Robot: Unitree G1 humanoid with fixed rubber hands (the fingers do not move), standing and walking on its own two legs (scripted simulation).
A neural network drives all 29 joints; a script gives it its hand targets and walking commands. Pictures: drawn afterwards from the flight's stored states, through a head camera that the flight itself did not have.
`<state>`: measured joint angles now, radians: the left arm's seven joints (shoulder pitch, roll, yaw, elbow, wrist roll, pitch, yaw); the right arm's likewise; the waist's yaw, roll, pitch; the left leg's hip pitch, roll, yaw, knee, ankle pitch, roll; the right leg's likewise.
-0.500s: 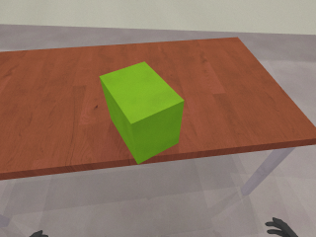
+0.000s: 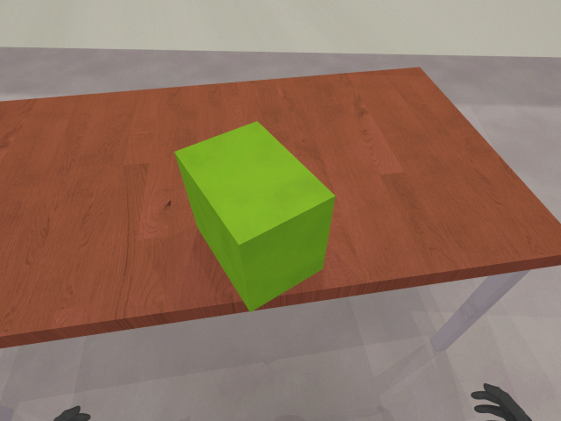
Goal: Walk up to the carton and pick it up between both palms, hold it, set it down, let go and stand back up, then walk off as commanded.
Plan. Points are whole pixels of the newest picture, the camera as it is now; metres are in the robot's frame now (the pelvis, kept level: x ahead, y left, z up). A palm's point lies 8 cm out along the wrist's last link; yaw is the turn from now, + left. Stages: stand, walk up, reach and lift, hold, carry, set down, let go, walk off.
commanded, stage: walk up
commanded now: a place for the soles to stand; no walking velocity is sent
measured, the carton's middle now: (253, 214) +0.46 +0.05 +0.01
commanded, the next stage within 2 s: reach and lift in 0.90 s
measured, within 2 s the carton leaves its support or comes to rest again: neither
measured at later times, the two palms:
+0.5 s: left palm out of the picture +0.12 +0.35 -0.06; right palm out of the picture +0.13 -0.28 -0.06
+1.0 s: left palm out of the picture +0.12 +0.33 -0.08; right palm out of the picture +0.12 -0.29 -0.07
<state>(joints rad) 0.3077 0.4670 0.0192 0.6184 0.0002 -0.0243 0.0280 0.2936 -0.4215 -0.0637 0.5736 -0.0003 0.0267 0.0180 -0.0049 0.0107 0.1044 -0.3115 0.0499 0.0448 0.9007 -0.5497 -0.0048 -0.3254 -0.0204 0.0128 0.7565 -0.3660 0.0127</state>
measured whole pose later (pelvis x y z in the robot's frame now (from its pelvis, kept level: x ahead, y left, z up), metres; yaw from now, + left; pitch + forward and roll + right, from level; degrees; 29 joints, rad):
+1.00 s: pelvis +0.00 +0.03 +0.00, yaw +0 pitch -3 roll -1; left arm 0.20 0.39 0.02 0.62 0.01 0.21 0.02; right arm 0.19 -0.41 -0.10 0.83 -0.01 -0.18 0.06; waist 0.00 0.01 0.09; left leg -0.31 0.04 0.04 0.76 -0.40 0.01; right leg -0.31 -0.04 0.01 0.71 -0.35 0.04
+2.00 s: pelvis +0.01 +0.00 +0.02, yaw +0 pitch +0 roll +1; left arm 0.15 0.05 0.03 0.43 0.01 -0.01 0.21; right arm 0.15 -0.40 0.04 0.85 0.06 -0.42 0.18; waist 0.06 0.02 0.01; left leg -0.27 0.05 0.04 0.60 -0.32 -0.03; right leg -0.31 -0.02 0.01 0.62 -0.30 0.01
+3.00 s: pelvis +0.02 -0.01 +0.02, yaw -1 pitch +0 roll +0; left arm -0.04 -0.11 0.03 0.28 0.01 0.07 0.33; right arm -0.25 -0.40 0.20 0.85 0.29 -0.38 0.16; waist 0.12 0.02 0.02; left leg -0.27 0.09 0.04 0.59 -0.32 -0.06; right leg -0.31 0.01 0.01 0.61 -0.30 -0.02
